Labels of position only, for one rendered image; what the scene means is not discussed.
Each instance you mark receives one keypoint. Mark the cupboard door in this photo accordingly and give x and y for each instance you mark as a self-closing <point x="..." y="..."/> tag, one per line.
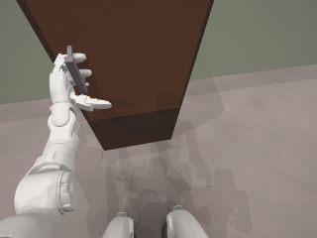
<point x="139" y="51"/>

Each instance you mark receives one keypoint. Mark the left robot hand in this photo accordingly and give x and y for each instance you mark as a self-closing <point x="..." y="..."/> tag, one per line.
<point x="61" y="84"/>

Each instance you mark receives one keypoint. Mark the handle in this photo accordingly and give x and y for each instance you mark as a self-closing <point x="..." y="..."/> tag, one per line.
<point x="74" y="71"/>

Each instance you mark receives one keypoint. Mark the left robot shin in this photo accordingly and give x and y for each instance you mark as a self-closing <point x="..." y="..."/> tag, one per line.
<point x="120" y="214"/>

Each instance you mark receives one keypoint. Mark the robot right thigh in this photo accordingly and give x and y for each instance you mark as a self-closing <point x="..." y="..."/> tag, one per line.
<point x="181" y="224"/>

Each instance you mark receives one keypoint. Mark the left robot upper arm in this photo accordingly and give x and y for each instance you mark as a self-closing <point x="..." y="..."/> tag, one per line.
<point x="42" y="201"/>

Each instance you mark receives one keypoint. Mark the robot left forearm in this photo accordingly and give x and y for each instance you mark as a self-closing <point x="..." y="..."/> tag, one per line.
<point x="62" y="146"/>

